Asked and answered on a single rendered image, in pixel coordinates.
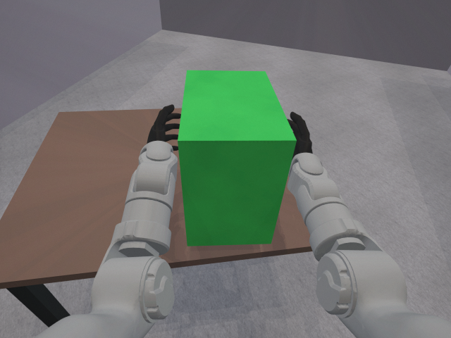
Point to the robot right hand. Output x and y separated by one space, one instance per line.
299 128

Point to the robot right upper arm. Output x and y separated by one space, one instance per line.
366 290

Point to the robot right forearm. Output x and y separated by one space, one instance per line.
324 212

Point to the robot left upper arm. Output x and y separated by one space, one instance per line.
129 295

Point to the table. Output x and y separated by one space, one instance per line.
60 222

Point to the carton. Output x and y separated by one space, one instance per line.
235 148

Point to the robot left forearm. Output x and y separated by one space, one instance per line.
144 228

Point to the robot left hand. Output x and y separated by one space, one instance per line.
159 129

